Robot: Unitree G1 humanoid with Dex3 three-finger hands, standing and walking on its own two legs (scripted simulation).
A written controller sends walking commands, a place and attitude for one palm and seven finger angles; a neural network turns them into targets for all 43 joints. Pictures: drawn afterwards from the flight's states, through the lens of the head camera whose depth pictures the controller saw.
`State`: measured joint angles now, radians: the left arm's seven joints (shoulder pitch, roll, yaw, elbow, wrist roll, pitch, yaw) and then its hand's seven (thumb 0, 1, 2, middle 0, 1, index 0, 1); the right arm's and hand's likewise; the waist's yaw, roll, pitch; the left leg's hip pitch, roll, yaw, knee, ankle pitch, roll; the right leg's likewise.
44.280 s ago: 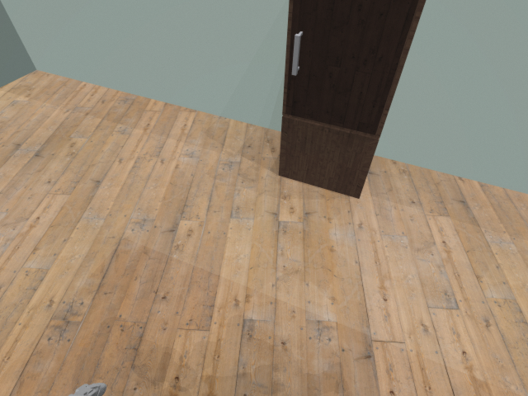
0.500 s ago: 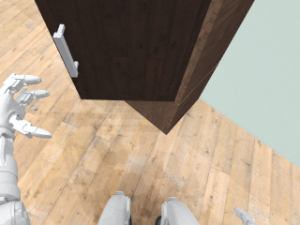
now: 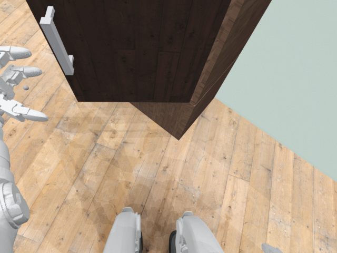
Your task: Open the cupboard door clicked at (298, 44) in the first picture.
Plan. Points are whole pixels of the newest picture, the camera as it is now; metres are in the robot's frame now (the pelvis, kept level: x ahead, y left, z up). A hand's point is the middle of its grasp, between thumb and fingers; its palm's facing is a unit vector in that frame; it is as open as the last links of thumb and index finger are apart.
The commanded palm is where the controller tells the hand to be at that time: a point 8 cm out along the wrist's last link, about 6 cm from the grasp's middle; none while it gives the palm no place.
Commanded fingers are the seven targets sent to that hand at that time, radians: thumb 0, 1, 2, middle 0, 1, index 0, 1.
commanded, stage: move the hooked fingers beside the handle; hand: left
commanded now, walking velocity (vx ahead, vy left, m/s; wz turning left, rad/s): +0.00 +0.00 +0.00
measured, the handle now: (60, 44) +0.58 +0.26 +0.06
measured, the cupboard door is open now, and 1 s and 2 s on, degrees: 42 42 42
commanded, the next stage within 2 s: slide the fingers in behind the handle in 1.26 s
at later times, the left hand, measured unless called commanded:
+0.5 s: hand (32, 60) +0.51 +0.30 +0.07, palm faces +0.07 -1.00 -0.03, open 13.9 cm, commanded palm +0.50 +0.32 +0.06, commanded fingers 0.00 -0.50 0.30 -0.30 -1.20 -0.30 -1.20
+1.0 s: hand (30, 66) +0.51 +0.31 +0.06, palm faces +0.05 -1.00 -0.03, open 13.9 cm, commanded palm +0.50 +0.32 +0.05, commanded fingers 0.00 -0.50 0.30 -0.30 -1.20 -0.30 -1.20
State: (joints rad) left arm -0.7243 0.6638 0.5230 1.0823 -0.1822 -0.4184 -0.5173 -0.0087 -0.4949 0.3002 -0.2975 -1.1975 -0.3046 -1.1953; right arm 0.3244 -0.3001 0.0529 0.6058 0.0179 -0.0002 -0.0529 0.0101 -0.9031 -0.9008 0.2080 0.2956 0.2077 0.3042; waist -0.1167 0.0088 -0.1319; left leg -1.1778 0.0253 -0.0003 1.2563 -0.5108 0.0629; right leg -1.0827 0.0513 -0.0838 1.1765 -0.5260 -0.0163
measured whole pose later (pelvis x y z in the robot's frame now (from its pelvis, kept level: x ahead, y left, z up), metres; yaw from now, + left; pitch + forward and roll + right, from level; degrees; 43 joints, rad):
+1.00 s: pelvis +0.00 +0.00 -0.01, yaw -1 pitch +28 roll -7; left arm -0.95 0.83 0.52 1.24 -0.10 -0.32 -0.49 -0.01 -0.49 0.30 -0.30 -1.20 -0.30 -1.20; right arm 0.36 -0.30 0.09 0.58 0.01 0.07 -0.04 0.01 -0.90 -0.90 0.21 0.30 0.21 0.30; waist -0.19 0.03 -0.12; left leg -1.28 0.04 -0.03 1.29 -0.51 0.07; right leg -1.16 0.07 -0.11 1.18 -0.51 -0.01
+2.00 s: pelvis +0.00 +0.00 +0.00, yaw -1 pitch +28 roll -7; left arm -0.91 0.71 0.49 1.18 -0.11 -0.36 -0.40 -0.01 -0.49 0.30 -0.30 -1.20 -0.30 -1.20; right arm 0.37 -0.28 0.09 0.60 0.00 0.08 -0.02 0.01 -0.90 -0.90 0.21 0.30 0.21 0.30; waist -0.19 0.03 -0.13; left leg -1.24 0.04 -0.01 1.27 -0.52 0.07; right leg -1.14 0.07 -0.09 1.17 -0.52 -0.01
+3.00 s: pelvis +0.00 -0.01 +0.00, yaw -1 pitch +27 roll -6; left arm -0.90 0.61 0.44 1.17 -0.10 -0.41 -0.30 -0.01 -0.50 0.30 -0.30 -1.20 -0.30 -1.20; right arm 0.36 -0.28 0.06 0.62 -0.01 0.08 -0.01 0.01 -0.90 -0.90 0.21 0.30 0.21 0.30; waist -0.18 0.03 -0.13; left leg -1.23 0.04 -0.01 1.27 -0.52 0.05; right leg -1.13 0.07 -0.09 1.18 -0.53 -0.03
